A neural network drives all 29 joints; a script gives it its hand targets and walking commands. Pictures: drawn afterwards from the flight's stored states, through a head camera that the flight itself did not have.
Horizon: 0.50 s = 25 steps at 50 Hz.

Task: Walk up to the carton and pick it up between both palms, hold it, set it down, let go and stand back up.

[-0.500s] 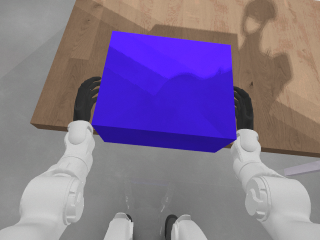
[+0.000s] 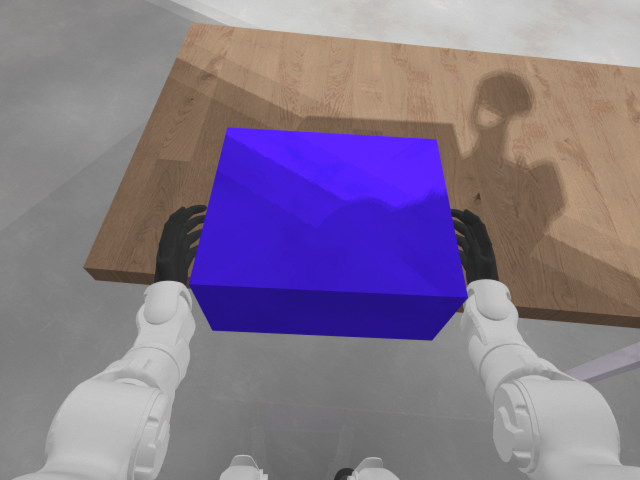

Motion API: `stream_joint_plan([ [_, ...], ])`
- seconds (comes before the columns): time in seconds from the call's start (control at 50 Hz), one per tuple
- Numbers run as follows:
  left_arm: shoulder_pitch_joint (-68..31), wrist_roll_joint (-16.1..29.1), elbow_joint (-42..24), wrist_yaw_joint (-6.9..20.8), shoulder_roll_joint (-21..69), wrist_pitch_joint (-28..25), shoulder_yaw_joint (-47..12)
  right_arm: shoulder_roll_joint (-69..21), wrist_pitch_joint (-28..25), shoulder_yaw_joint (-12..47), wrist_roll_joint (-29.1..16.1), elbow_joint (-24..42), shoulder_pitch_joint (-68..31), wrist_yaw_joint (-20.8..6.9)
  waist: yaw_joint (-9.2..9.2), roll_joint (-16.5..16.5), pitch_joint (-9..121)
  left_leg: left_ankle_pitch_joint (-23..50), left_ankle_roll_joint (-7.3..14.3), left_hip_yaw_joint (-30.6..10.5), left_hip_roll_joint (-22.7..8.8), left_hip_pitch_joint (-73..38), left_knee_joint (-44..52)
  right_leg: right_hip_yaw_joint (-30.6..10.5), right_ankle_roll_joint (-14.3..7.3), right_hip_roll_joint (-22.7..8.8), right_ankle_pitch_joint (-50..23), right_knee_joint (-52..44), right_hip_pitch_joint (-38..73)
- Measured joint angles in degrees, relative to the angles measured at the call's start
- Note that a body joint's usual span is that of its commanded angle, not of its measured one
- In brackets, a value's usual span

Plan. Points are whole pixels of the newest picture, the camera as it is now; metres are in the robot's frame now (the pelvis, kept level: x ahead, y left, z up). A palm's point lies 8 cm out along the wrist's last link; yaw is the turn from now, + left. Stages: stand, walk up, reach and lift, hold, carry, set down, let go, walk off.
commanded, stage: reach and lift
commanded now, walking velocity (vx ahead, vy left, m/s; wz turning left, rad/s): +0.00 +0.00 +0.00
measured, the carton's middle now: (327, 232) +0.47 -0.01 -0.03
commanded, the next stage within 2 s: none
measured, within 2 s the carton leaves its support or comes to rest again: neither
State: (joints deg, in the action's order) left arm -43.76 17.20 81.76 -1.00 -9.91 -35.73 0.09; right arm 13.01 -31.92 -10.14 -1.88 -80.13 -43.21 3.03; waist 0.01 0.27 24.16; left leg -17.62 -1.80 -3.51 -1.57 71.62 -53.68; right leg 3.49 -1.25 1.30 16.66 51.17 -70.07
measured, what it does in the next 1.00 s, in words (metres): rises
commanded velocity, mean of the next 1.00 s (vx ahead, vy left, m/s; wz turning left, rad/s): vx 0.00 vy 0.00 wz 0.00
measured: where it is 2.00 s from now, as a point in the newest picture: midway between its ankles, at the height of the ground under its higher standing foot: outside the picture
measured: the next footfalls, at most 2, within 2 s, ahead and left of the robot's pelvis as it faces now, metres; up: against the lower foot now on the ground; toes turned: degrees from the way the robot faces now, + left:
none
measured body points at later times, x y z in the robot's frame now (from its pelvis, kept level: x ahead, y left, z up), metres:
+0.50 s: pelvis +0.03 +0.00 +0.05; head +0.05 +0.00 +0.50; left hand +0.44 +0.21 +0.12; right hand +0.45 -0.20 +0.13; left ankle +0.04 +0.13 -0.66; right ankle +0.05 -0.11 -0.66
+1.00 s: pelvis +0.05 +0.01 +0.08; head +0.04 +0.03 +0.53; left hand +0.43 +0.23 +0.16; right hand +0.44 -0.18 +0.17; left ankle +0.05 +0.13 -0.66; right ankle +0.05 -0.11 -0.66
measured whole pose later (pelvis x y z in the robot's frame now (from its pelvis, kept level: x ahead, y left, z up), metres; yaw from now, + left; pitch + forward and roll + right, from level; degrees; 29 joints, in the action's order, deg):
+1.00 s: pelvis +0.05 +0.01 +0.08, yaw +2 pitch +12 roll -2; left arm -28.2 12.9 42.6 -3.8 -11.5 -0.2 2.2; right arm 12.1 3.6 -3.2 -11.1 -39.8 -26.5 7.0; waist 0.0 0.3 16.0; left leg -11.5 -1.3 -3.5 -1.1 26.3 -25.4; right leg 3.5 -0.4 1.0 8.8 18.7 -22.3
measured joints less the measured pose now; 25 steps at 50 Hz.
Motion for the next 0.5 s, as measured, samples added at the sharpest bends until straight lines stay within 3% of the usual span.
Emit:
stream_joint_plan([
  [0.22,0.13,2.41,-0.86,-1.25,-0.93,2.47,-3.57,-0.18,7.32,2.50,-3.41,6.21,0.82,-0.38,0.00,0.00,0.04,0.43,-0.12,0.00,0.00,-7.09,2.73,0.00,0.00,0.01,-0.32,-2.63,7.09],
  [0.5,1.01,2.69,-5.65,-1.84,-1.85,11.41,-4.06,0.37,19.94,6.47,-8.93,15.66,2.85,0.67,0.00,0.00,-1.19,2.98,-0.19,0.00,0.01,-25.62,15.84,-0.01,0.00,0.04,-2.67,-15.62,25.72],
])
